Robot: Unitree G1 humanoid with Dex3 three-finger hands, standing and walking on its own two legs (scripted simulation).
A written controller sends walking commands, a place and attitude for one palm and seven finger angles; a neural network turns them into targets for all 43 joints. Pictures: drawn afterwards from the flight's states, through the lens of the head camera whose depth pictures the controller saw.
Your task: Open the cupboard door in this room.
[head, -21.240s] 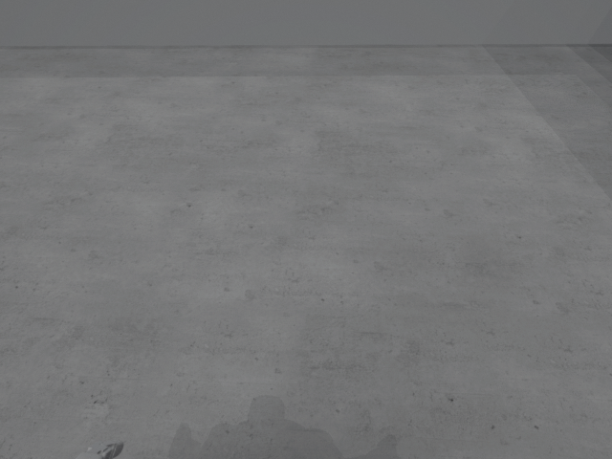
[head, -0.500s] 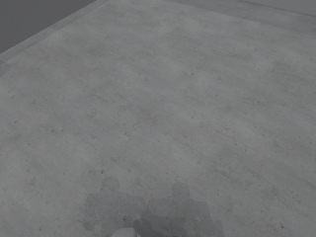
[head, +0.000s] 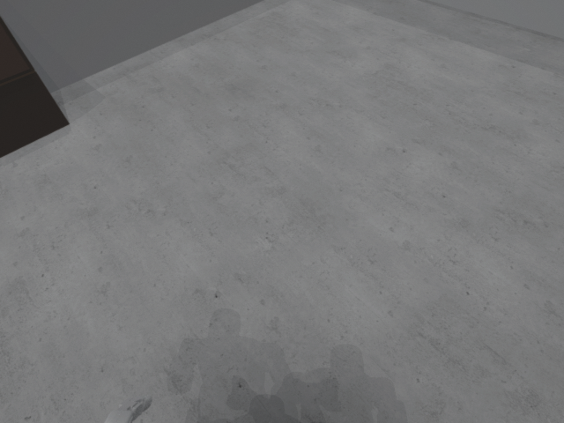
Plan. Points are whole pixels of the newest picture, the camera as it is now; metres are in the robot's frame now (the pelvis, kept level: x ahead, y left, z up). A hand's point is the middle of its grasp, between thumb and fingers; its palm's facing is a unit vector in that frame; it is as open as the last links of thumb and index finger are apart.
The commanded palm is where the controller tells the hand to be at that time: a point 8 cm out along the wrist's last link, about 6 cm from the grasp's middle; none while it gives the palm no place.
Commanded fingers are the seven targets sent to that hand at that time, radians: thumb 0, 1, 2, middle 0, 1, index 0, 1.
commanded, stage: turn or walk to find it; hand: left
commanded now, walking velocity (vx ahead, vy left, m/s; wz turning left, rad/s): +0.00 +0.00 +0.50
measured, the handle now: out of the picture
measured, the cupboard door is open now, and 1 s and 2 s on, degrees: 0 0 0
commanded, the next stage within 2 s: none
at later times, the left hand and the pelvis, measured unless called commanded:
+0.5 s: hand out of the picture -0.05 +0.22 -0.18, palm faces +0.32 -0.91 -0.26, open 7.4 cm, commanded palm none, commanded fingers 0.00 0.90 0.90 -0.20 -0.30 -0.20 -0.30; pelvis -0.02 +0.01 -0.01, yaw +16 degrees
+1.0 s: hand out of the picture +0.05 +0.21 -0.14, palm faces +0.50 -0.83 -0.25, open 7.4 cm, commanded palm none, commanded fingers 0.00 0.90 0.90 -0.20 -0.30 -0.20 -0.30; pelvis +0.07 +0.00 +0.00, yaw +31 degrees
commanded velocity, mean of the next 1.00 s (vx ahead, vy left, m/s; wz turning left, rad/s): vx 0.17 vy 0.00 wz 0.50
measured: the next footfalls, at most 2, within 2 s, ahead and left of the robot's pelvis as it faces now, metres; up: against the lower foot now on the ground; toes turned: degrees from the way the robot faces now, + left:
left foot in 0.48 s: -0.02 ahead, +0.13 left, +0.00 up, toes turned +21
right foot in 0.90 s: +0.16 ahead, -0.08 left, +0.00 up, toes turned +21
